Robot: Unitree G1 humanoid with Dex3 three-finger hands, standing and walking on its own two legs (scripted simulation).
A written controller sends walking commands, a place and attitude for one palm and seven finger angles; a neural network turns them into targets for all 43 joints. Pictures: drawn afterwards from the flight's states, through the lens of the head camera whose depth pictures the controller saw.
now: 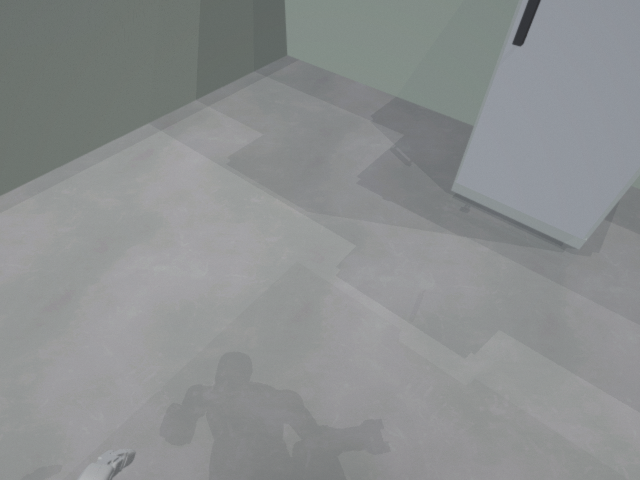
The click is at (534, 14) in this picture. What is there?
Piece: fridge door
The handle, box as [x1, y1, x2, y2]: [512, 0, 540, 46]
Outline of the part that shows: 540,0 528,0 513,40 513,44 520,46 523,43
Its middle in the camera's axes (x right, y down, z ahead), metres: +0.65 -0.74 +1.15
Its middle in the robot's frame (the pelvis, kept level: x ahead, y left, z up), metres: +1.40 -0.59 +0.12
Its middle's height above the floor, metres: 0.89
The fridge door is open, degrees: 0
